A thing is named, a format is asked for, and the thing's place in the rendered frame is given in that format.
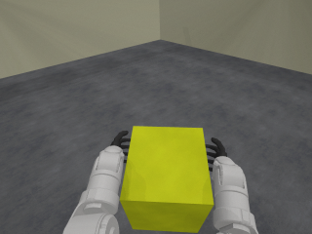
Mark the left robot hand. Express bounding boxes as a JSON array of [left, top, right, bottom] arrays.
[[110, 131, 131, 163]]

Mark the robot right forearm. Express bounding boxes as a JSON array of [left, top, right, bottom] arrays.
[[212, 156, 258, 234]]

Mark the robot left forearm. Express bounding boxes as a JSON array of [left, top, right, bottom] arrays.
[[62, 145, 125, 234]]

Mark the carton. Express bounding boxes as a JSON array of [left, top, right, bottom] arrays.
[[120, 126, 215, 233]]

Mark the right robot hand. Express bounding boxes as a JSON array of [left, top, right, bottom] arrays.
[[205, 137, 227, 172]]

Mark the robot left upper arm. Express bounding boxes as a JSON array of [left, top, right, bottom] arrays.
[[63, 213, 120, 234]]

